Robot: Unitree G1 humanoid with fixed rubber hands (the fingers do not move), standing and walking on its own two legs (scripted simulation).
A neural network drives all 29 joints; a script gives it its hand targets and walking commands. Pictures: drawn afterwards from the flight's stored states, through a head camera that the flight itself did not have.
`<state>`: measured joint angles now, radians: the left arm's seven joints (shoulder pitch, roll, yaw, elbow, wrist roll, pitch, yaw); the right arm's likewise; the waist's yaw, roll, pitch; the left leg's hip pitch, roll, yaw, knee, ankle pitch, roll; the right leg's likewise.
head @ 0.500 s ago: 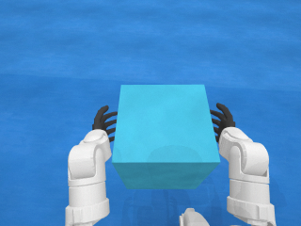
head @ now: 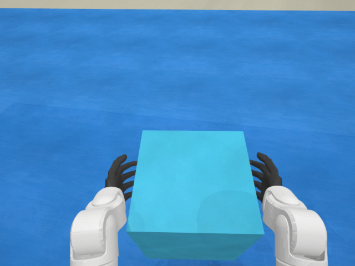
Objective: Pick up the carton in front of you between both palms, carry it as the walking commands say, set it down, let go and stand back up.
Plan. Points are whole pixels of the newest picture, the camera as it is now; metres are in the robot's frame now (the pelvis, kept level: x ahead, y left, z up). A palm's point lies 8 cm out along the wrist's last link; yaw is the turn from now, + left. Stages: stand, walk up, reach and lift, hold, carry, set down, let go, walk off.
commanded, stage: carry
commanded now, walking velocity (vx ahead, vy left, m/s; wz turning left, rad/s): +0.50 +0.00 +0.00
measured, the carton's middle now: (191, 199) +0.29 +0.01 +0.01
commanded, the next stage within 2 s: none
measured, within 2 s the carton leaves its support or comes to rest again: neither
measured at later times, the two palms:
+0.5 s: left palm (130, 102) +0.56 +0.18 +0.08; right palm (235, 102) +0.54 -0.12 +0.09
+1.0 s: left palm (154, 58) +0.82 +0.14 +0.08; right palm (235, 56) +0.83 -0.16 +0.07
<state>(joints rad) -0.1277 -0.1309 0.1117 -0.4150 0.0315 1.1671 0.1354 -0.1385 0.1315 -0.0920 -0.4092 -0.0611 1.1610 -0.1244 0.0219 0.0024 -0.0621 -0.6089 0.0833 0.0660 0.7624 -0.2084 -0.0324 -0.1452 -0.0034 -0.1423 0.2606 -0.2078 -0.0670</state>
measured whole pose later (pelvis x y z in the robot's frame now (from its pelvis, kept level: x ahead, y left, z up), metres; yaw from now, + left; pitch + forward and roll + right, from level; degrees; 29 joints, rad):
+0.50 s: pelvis +0.31 +0.05 +0.00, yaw -3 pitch +4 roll -1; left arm -0.01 -0.13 0.05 -0.45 0.08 1.21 0.12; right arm -0.02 0.13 -0.06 -0.43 -0.06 1.19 -0.12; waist -0.02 -0.01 -0.14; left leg -0.11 0.01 0.20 0.25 -0.20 0.05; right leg -0.61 -0.12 -0.09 0.75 -0.14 0.03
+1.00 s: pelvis +0.58 -0.01 -0.01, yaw -1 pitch +3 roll +0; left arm -0.02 -0.13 0.06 -0.49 0.05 1.17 0.12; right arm -0.04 0.13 -0.05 -0.50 -0.08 1.19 -0.12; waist 0.01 0.04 -0.04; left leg -0.40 0.07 0.12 0.50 -0.18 -0.02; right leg -0.26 -0.04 -0.21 0.40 -0.19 -0.05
